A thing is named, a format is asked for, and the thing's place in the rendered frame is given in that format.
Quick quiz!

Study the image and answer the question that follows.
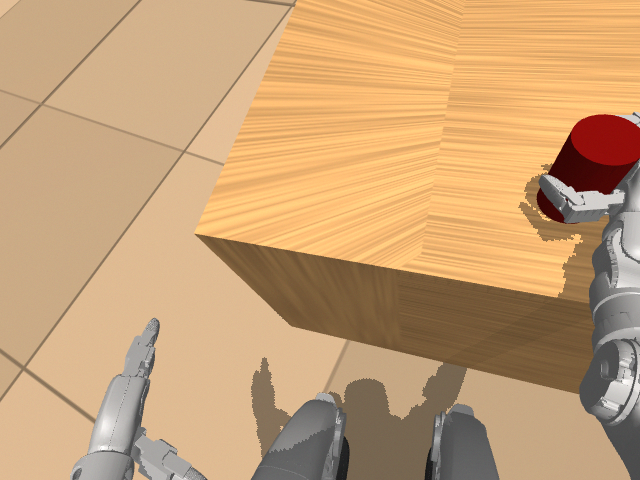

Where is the left robot arm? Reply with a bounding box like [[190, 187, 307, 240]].
[[70, 451, 135, 480]]

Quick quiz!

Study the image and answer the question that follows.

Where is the can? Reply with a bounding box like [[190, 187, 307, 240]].
[[537, 114, 640, 224]]

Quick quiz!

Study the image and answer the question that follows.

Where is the right robot hand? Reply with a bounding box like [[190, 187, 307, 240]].
[[539, 112, 640, 223]]

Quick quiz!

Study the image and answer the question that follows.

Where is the left robot hand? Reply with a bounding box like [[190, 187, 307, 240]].
[[87, 318, 207, 480]]

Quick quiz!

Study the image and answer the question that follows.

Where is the right robot arm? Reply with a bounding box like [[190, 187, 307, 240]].
[[579, 212, 640, 480]]

